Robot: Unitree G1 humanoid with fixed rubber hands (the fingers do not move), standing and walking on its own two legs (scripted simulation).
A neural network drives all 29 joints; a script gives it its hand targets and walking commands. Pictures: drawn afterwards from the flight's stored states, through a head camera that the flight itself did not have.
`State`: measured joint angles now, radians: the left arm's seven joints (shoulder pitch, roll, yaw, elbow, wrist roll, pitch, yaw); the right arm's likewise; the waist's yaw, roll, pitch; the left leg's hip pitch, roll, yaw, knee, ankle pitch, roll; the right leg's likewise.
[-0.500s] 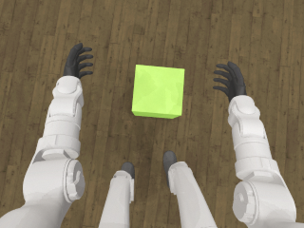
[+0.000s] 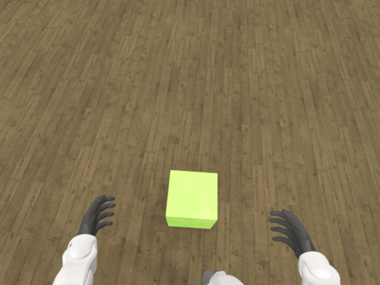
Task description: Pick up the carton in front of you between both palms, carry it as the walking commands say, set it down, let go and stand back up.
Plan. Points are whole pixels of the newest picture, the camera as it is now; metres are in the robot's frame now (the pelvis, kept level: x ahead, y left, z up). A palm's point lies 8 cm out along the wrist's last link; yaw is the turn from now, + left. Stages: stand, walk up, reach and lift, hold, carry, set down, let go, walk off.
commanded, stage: let go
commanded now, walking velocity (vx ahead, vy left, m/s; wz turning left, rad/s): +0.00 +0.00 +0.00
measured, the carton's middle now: (191, 201) +0.44 -0.05 -0.64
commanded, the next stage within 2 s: stand in 0.68 s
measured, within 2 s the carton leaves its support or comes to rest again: neither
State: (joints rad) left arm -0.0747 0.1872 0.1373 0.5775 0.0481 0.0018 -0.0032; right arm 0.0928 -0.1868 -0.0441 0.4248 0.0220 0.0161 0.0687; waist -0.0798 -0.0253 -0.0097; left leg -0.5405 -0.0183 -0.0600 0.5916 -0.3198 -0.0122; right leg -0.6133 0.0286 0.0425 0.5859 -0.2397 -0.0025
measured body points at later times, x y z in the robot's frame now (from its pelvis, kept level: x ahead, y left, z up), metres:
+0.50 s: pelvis +0.01 +0.02 +0.01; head +0.03 +0.02 +0.46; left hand +0.19 +0.25 -0.06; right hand +0.19 -0.21 -0.06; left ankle -0.03 +0.13 -0.73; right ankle +0.02 -0.11 -0.73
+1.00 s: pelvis +0.05 +0.00 +0.00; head +0.05 -0.02 +0.45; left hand +0.14 +0.26 -0.11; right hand +0.14 -0.27 -0.11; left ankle -0.03 +0.13 -0.73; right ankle +0.02 -0.11 -0.73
